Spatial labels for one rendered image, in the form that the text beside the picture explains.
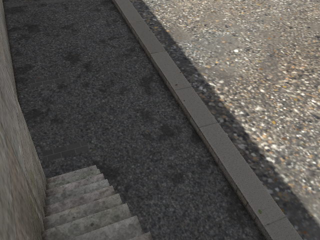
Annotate stairs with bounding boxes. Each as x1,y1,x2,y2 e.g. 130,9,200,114
41,165,153,240

